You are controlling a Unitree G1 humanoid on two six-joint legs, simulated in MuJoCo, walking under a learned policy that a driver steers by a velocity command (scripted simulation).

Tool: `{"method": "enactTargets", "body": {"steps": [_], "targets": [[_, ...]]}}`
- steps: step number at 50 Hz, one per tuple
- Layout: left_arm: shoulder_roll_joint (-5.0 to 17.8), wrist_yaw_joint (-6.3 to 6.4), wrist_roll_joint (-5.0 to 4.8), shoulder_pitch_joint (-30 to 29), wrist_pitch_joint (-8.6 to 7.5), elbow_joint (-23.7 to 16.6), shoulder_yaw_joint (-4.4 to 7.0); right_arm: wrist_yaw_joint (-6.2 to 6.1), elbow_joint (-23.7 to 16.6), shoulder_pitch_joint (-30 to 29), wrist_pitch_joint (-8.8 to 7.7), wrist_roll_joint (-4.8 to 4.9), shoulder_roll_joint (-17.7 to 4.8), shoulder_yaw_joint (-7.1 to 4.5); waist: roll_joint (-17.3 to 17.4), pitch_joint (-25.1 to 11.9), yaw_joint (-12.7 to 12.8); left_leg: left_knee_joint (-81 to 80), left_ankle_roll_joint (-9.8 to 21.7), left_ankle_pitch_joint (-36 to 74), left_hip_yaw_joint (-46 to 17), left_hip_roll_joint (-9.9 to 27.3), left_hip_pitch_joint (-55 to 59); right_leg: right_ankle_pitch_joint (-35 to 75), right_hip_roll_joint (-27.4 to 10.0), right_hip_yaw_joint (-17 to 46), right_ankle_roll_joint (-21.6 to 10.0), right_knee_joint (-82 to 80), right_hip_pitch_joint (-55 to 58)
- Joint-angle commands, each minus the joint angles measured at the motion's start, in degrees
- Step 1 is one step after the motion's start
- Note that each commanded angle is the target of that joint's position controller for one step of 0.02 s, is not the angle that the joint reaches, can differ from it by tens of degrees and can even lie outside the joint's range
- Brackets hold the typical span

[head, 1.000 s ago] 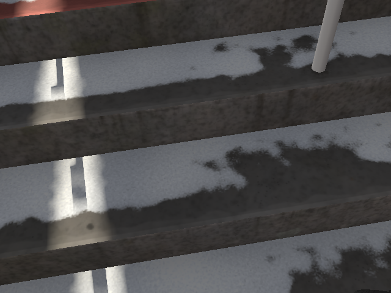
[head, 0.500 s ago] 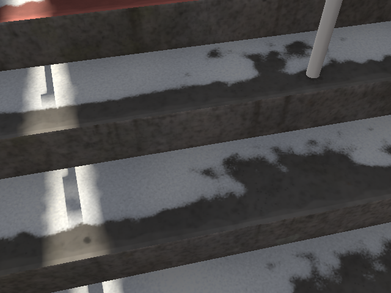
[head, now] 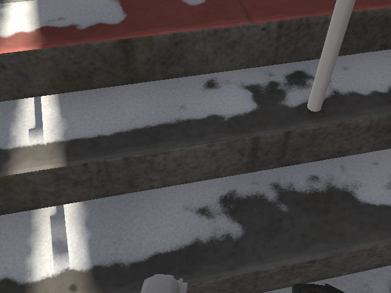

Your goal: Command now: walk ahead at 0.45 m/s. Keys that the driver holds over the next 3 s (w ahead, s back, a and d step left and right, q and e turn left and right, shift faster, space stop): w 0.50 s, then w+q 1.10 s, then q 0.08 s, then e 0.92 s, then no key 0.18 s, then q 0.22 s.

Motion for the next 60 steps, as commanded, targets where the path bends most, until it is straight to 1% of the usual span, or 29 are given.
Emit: {"method": "enactTargets", "body": {"steps": [1,2,5,6,7,9,10,11,12,14,15,20,21,24,25,26,27,28,32,33,35,36,38,40,42,50,53,58,60], "targets": [[5.29,2.05,-2.80,-5.34,-1.49,-1.28,-0.06,-1.47,-14.54,-19.68,0.52,1.18,0.58,3.02,-2.33,15.52,-2.76,-18.25,-2.52,-0.43,8.68,5.85,-2.50,3.36,-10.83,7.84,-6.10,-26.22,-18.38],[1.14,-1.90,6.89,-3.24,0.82,-1.27,-2.56,2.70,-14.51,-23.42,2.00,0.84,-5.01,3.31,-5.22,-3.74,-1.76,-31.41,4.01,2.16,5.06,5.07,13.37,6.08,-13.44,11.96,-10.97,-28.96,-25.12],[14.44,-5.44,1.86,-9.03,0.19,-5.57,0.27,7.34,-6.49,-11.40,3.59,-0.63,-5.92,2.16,-10.00,-3.87,-9.13,-39.54,-0.91,3.78,13.59,-2.20,25.73,79.59,-16.37,4.10,-16.67,-21.37,-12.08],[15.86,1.65,-4.86,-2.79,-0.09,-4.83,3.29,1.21,-0.98,0.26,1.81,0.36,-2.52,1.54,-1.15,-6.49,-6.91,-48.53,-0.68,-13.98,21.64,-4.98,30.65,103.57,-11.85,-2.07,-9.40,-8.28,4.57],[18.07,4.08,-4.90,0.46,0.25,-2.99,3.35,-0.69,0.80,4.27,0.57,2.75,-1.23,2.20,-6.08,-8.90,-8.09,-57.89,-1.37,-12.83,19.68,-6.14,35.88,109.07,-14.19,1.06,-8.29,1.68,8.44],[15.26,4.23,-3.61,-4.33,-0.42,-6.40,4.11,-2.41,4.33,14.70,-0.39,-0.83,-9.91,-1.50,-10.70,-13.42,-13.51,-74.83,3.74,-13.94,-6.86,0.75,55.06,89.52,-12.74,3.42,-4.44,29.55,-3.02],[6.32,1.34,-2.22,-9.67,-0.90,-12.15,3.29,-2.62,8.73,17.88,0.22,-0.72,-17.13,-4.04,13.83,-11.64,-11.57,-96.48,12.53,-7.60,-40.83,15.19,64.99,21.09,3.72,2.59,-1.23,56.35,-31.47],[4.34,-0.04,1.18,-12.12,-1.65,-15.58,3.21,-2.11,8.57,14.06,-0.13,-0.15,-16.29,-4.60,11.77,-10.30,-7.69,-106.30,10.81,-4.97,-50.32,16.34,61.78,13.94,2.07,11.26,-2.27,74.16,-39.67],[0.40,-4.57,-0.78,-13.27,0.38,-9.87,2.04,1.95,13.20,26.80,-0.49,-4.72,-9.65,-1.85,9.33,3.48,-13.90,-102.49,11.66,-9.20,-50.45,15.23,54.05,28.48,7.23,30.47,-7.44,86.75,-55.34],[1.55,-4.00,0.56,-17.35,1.14,-12.60,1.51,5.11,18.63,17.41,-1.86,-3.26,-3.44,-1.22,-4.39,2.56,-4.48,-99.07,10.86,10.76,-34.37,15.66,50.94,25.27,6.46,26.12,-12.56,95.15,-62.59],[-4.81,0.56,1.25,-18.19,1.07,-19.78,0.56,2.22,19.38,11.49,-3.76,1.54,-2.73,-2.72,-0.85,2.34,3.36,-100.62,2.17,2.11,-20.22,12.60,48.99,11.92,3.99,16.76,-7.23,93.45,-56.96],[-2.95,4.23,-1.29,-26.93,3.50,-25.44,-0.47,-0.26,23.83,15.62,-7.38,0.69,-4.26,-0.79,0.16,7.86,1.81,-110.00,3.65,27.23,-6.85,8.83,38.52,10.42,-0.66,1.11,-0.94,87.81,-57.24],[0.53,-1.51,-1.44,-32.15,4.20,-25.29,-2.12,2.16,24.40,20.87,-5.36,-6.63,-1.55,0.75,6.78,-7.84,0.51,-104.87,4.70,24.54,-10.44,10.71,50.81,9.24,-3.18,6.93,-7.64,94.86,-66.27],[-0.28,-2.41,-0.29,-39.11,3.41,-24.55,-3.15,3.52,28.74,33.24,-2.65,-8.54,-2.38,1.39,1.38,0.76,-3.53,-104.55,4.62,18.95,-12.11,13.10,70.88,7.05,-2.14,11.55,-13.50,97.45,-93.14],[-7.34,1.41,-1.60,-45.56,2.11,-32.13,-4.29,1.37,25.30,26.51,-4.74,2.88,-9.22,-1.31,-0.17,13.45,-0.36,-117.67,-0.20,11.75,-5.85,11.01,53.79,-1.17,-4.64,-1.10,-6.58,82.08,-79.13],[-4.58,2.74,-1.45,-51.85,1.99,-34.34,-4.31,-0.13,25.07,27.06,-5.32,3.52,-6.43,-0.17,-2.45,15.67,-3.73,-123.72,1.11,14.74,-9.38,10.22,45.07,-0.88,-6.34,-4.43,-3.76,76.12,-70.50],[-0.92,-0.54,-1.19,-63.32,5.87,-35.28,-4.31,4.63,30.29,37.06,-3.72,-5.12,-0.87,2.65,3.24,-6.67,-7.41,-123.08,5.30,16.87,-12.02,14.46,51.43,6.42,-6.73,-0.96,-7.81,64.76,-61.23],[-2.45,-1.82,-0.54,-63.77,7.73,-35.13,-4.23,6.75,31.23,42.80,-3.49,-4.68,-2.56,1.75,9.74,-1.42,-7.65,-122.13,5.73,30.24,-9.21,13.82,53.51,4.74,-5.81,-1.62,-8.71,62.45,-60.88],[3.03,-3.56,-0.83,-45.30,7.39,-26.12,-2.19,7.86,24.88,31.05,-7.17,-0.45,-18.05,-2.01,9.36,-7.38,2.93,-107.20,6.74,110.31,-2.92,16.41,65.11,2.15,4.45,-9.30,-2.93,37.95,-30.93],[6.23,-2.25,-0.76,-36.60,6.76,-24.46,-0.69,8.46,24.74,29.66,-6.72,-2.06,-19.09,-3.10,11.19,-12.04,5.36,-97.37,4.53,114.91,-3.92,16.30,61.40,5.59,4.20,-4.64,-4.50,31.58,-15.51],[10.78,-0.66,1.59,-4.35,6.71,-13.22,0.87,9.60,26.35,34.07,-5.55,-4.01,-5.93,-0.84,-14.25,-29.68,10.64,-59.38,-1.85,24.15,-9.78,0.30,28.18,19.37,-19.82,46.94,-23.17,9.08,22.45],[12.94,0.11,2.21,0.26,5.19,-9.58,2.85,10.01,26.36,26.52,-4.35,-0.39,-7.56,-2.80,-11.02,-17.29,12.74,-30.66,-2.06,24.84,-18.47,-1.67,19.79,1.25,-20.92,56.41,-19.84,0.04,8.88],[6.98,-0.16,-0.39,-16.46,2.47,-7.84,1.79,7.40,24.55,18.73,-4.44,-1.35,-4.64,-3.12,-2.92,-5.89,4.34,-12.97,-0.03,26.47,-15.87,-1.53,8.60,2.28,-19.59,40.35,-17.14,1.11,-5.76],[-4.73,-1.75,0.56,-24.69,3.18,-4.93,-1.59,5.72,20.19,12.74,-3.28,-0.99,-2.41,-2.33,3.83,-7.17,-2.23,-7.75,5.61,24.09,-14.37,0.82,5.66,18.95,-19.56,27.14,-14.20,-0.46,-9.95],[-7.09,-1.51,1.69,-25.02,2.33,-2.77,-2.12,6.08,18.80,12.45,-1.56,-1.13,1.47,-0.54,1.41,-5.06,-6.99,-8.43,8.27,23.20,-11.36,3.28,1.15,25.14,-14.99,12.08,-9.17,-2.39,-11.35],[-0.51,-1.66,7.43,-7.65,1.01,4.14,-2.89,5.72,6.73,-12.82,-1.54,0.69,-3.82,2.72,1.18,-1.06,-2.70,-16.89,10.43,20.84,-2.16,6.13,-14.94,14.43,-14.02,-2.78,-6.98,-14.77,-2.87],[2.13,-2.68,5.65,-3.60,1.45,3.21,-2.90,5.76,1.85,-25.65,1.86,0.49,-3.64,3.03,-4.63,0.66,1.21,-32.80,5.08,12.98,7.96,7.02,-1.71,24.92,-17.66,-5.76,-9.20,-26.11,-7.07],[18.26,-3.94,0.09,-5.61,-2.61,1.54,1.01,6.26,4.90,-4.46,2.38,1.10,-8.54,-0.53,-11.11,-3.18,-10.80,-66.33,0.96,6.53,15.10,-7.93,35.37,110.08,-21.04,-11.94,-7.73,-4.07,6.16],[13.46,-5.53,5.12,-3.85,-2.14,-0.41,0.55,3.75,11.83,19.15,2.19,0.67,-14.44,-3.04,-0.05,-21.84,-14.20,-75.77,10.35,21.76,-15.93,-0.32,77.20,74.09,-13.32,-5.11,-2.94,28.18,-24.79]]}}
